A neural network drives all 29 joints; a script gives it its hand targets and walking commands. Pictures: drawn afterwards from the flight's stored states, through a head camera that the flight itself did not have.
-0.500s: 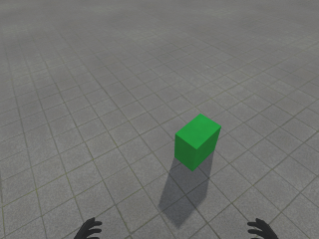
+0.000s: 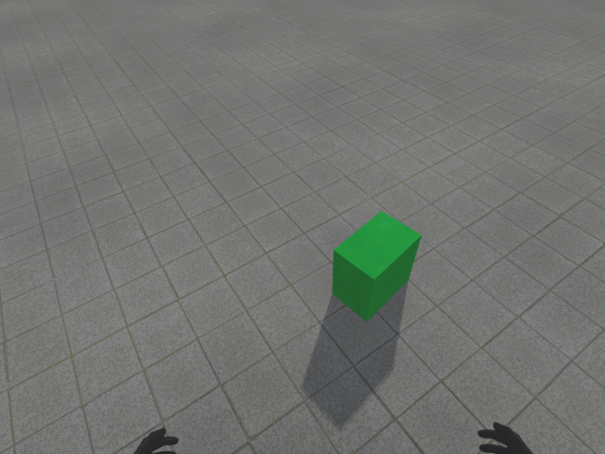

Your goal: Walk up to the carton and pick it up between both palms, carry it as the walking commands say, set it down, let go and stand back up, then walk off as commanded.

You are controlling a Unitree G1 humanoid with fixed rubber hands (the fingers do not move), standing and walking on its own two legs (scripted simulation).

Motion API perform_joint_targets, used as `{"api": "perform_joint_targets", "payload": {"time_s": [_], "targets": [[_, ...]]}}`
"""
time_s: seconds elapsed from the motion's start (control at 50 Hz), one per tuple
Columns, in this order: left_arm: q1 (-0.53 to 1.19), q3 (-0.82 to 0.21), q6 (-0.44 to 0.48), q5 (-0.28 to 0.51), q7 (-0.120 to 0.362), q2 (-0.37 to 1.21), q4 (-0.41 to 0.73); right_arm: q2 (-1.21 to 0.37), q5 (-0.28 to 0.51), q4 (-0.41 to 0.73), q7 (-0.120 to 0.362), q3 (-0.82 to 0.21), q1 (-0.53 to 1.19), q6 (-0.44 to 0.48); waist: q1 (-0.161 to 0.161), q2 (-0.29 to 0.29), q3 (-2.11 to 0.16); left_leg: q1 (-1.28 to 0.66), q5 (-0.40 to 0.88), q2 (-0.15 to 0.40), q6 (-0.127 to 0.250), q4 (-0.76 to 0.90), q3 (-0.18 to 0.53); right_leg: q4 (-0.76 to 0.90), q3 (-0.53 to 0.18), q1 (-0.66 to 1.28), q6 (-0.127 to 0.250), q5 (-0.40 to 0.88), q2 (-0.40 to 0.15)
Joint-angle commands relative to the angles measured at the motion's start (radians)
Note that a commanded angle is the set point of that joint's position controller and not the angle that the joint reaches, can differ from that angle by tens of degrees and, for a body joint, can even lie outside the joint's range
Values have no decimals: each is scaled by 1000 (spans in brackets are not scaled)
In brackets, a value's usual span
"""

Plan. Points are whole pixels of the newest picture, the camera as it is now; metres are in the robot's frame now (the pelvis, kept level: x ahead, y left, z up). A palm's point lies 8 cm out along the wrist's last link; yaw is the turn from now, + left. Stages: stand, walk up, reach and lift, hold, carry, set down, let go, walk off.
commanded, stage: stand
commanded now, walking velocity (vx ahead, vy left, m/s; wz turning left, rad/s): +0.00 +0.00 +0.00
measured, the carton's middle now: (374, 266) +0.88 -0.18 -0.62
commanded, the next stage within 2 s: walk up in 0.70 s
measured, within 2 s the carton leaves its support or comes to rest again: neither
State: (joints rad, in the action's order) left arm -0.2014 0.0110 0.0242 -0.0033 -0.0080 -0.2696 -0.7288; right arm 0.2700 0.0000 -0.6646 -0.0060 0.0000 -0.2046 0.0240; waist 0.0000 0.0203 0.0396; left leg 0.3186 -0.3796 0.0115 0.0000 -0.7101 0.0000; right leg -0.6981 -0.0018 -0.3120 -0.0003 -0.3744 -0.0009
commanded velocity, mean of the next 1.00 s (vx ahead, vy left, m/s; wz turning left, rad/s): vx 0.00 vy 0.00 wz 0.00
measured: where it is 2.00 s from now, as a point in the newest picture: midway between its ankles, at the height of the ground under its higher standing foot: outside the picture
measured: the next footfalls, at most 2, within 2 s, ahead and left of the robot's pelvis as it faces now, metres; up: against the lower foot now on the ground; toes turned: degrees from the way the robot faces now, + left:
right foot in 1.20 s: +0.10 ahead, -0.18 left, +0.00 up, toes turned -4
left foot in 1.70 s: +0.24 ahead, +0.08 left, +0.00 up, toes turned -3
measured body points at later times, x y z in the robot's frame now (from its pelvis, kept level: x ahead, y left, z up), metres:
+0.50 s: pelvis -0.01 +0.00 +0.00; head +0.00 -0.01 +0.45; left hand +0.11 +0.27 -0.11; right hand +0.13 -0.26 -0.11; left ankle +0.00 +0.12 -0.72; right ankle +0.00 -0.12 -0.72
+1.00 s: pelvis -0.02 +0.00 +0.00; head -0.02 -0.01 +0.45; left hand +0.08 +0.28 -0.11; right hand +0.09 -0.28 -0.12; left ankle +0.00 +0.12 -0.72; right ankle -0.01 -0.12 -0.71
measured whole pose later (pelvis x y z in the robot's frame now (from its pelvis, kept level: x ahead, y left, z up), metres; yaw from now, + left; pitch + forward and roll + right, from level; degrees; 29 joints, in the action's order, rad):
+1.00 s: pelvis -0.02 +0.00 +0.00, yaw +0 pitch -2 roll +0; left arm -0.21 0.03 0.03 0.00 0.03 -0.30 -0.88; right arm 0.32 0.00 -0.80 0.02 0.00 -0.25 0.06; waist 0.00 0.03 0.03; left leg 0.32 -0.40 0.01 0.03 -0.70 0.00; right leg -0.75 0.00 -0.33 0.02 -0.46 0.00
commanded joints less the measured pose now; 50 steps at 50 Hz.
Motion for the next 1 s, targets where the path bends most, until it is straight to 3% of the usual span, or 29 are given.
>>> {"api": "perform_joint_targets", "payload": {"time_s": [0.0, 0.1, 0.12, 0.14, 0.16, 0.18, 0.2, 0.26, 0.28, 0.3, 0.38, 0.4, 0.44, 0.48, 0.52, 0.58, 0.6, 0.64, 0.68, 0.74, 0.76, 0.8, 0.86, 0.88, 0.9, 0.92, 0.94, 0.96, 0.98], "targets": [[44, 71, 45, -15, -9, -242, 51, 225, -23, 50, -9, 83, 70, 34, 4, -13, -87, -32, 321, 86, 89, 103, 98, 102, -78, 48, 68, 309, -78], [56, 68, 41, -21, -9, -241, 50, 247, -22, 33, -7, 85, 82, 33, -2, 16, -85, -36, 299, 82, 78, 108, 97, 116, -78, 63, 71, 293, -83], [53, 73, 41, -17, -8, -248, 40, 236, -27, 37, -9, 85, 89, 34, 3, -27, -92, -44, 296, 83, 80, 100, 88, 107, -88, 42, 73, 277, -79], [38, 69, 45, -15, -8, -254, 32, 248, -24, 27, -7, 82, 73, 34, -2, 12, -69, -30, 293, 80, 77, 104, 83, 128, -88, 41, 75, 266, -83], [42, 73, 46, -20, -8, -246, 29, 245, -28, 20, -6, 88, 69, 32, -2, 13, -79, -47, 291, 82, 78, 114, 86, 117, -96, 32, 79, 266, -81], [54, 72, 41, -14, -8, -250, 30, 245, -22, 17, -7, 88, 65, 35, 6, -15, -113, -52, 291, 80, 74, 108, 82, 111, -73, 61, 73, 278, -77], [36, 70, 45, -12, -7, -236, 23, 250, -29, 24, -5, 88, 82, 37, -9, -21, -99, -41, 289, 75, 81, 104, 86, 106, -74, 49, 69, 272, -70], [51, 67, 45, -8, -7, -248, 10, 242, -21, 10, -6, 90, 63, 36, 3, -23, -102, -51, 297, 85, 78, 101, 81, 122, -85, 54, 71, 291, -84], [45, 67, 48, -11, -7, -250, 12, 237, -24, 8, -9, 84, 53, 34, 4, 6, -71, -44, 315, 81, 79, 114, 89, 134, -99, 52, 76, 296, -88], [40, 66, 49, -10, -6, -255, 2, 246, -18, -4, -7, 85, 58, 33, -4, -25, -100, -58, 323, 88, 81, 95, 92, 123, -102, 50, 76, 302, -90], [42, 70, 45, -12, -9, -264, -16, 251, -19, -15, -7, 89, 54, 32, 3, -38, -120, -75, 317, 87, 78, 100, 82, 125, -96, 49, 77, 313, -92], [51, 69, 45, -9, -8, -252, -17, 252, -19, -23, -5, 81, 59, 33, 1, 11, -101, -67, 326, 85, 80, 109, 92, 126, -93, 51, 72, 302, -89], [49, 66, 40, -12, -10, -266, -27, 251, -17, -21, -6, 84, 68, 34, 11, -11, -68, -56, 307, 80, 78, 115, 82, 133, -87, 33, 70, 279, -78], [45, 68, 44, -15, -10, -264, -31, 246, -17, -28, -6, 78, 69, 31, -1, 17, -81, -48, 299, 91, 79, 125, 101, 136, -105, 55, 76, 274, -87], [56, 67, 40, -12, -8, -256, -38, 253, -15, -34, -8, 81, 55, 35, 8, -12, -79, -75, 323, 92, 78, 137, 91, 143, -86, 37, 75, 258, -88], [51, 68, 37, -8, -6, -269, -44, 255, -19, -39, -5, 77, 95, 36, 2, 26, -72, -51, 258, 97, 91, 147, 115, 135, -98, 30, 74, 237, -75], [55, 67, 37, -13, -5, -261, -52, 246, -20, -43, -4, 76, 89, 31, -2, -1, -73, -51, 261, 91, 83, 157, 98, 145, -92, 48, 74, 226, -76], [66, 60, 32, -8, -4, -257, -54, 262, -23, -56, -6, 77, 86, 36, -3, 21, -32, -38, 250, 96, 79, 178, 118, 147, -89, 18, 76, 215, -77], [48, 64, 38, -16, -3, -268, -67, 263, -23, -63, -4, 75, 67, 34, -7, -7, -34, -34, 216, 92, 84, 184, 119, 156, -100, 28, 74, 181, -74], [45, 56, 38, -6, -2, -245, -72, 263, -17, -71, -2, 75, 85, 34, -4, 34, -45, -27, 175, 106, 84, 194, 136, 164, -93, 26, 73, 166, -73], [42, 57, 43, -9, -3, -253, -75, 255, -15, -81, -4, 72, 75, 33, -13, 8, -40, -5, 176, 104, 84, 201, 140, 172, -109, 54, 78, 189, -78], [61, 57, 37, -17, -4, -269, -89, 245, -16, -76, -5, 70, 84, 31, 16, -45, -43, -40, 193, 85, 79, 173, 105, 200, -119, 29, 75, 205, -90], [62, 60, 35, -14, -5, -267, -111, 255, -20, -111, -5, 70, 70, 29, 6, -5, -32, -55, 198, 71, 72, 177, 97, 199, -122, 15, 70, 181, -84], [-60, 108, 46, -32, 23, -327, -43, 348, -39, -66, 13, 119, -24, 55, 2, 10, -94, -85, -238, 83, 134, 142, 121, 161, -207, -33, 133, -248, -82], [-21, 110, 46, -38, 36, -342, -39, 372, -40, -91, 19, 133, -55, 61, 31, 2, -1, -80, -440, 108, 167, 209, 237, 114, -238, -198, 131, -436, -71], [21, 107, 43, -46, 44, -317, -27, 391, -39, -95, 23, 143, -77, 65, 58, 36, 63, -125, -540, 161, 197, 297, 324, 58, -193, -341, 107, -431, -38], [42, 102, 45, -44, 51, -286, -9, 404, -42, -105, 26, 153, -119, 69, 76, 116, 72, -186, -608, 247, 237, 425, 426, -76, -92, -421, 81, -311, 0], [43, 97, 45, -46, 54, -281, -12, 428, -42, -93, 28, 164, -118, 77, 79, 187, 79, -193, -609, 357, 271, 520, 527, -220, -29, -443, 59, -169, -23], [45, 99, 47, -49, 54, -306, -11, 416, -39, -90, 27, 161, -111, 89, 79, 89, 100, -216, -490, 393, 297, 535, 566, -263, -66, -472, 44, -124, -63]]}}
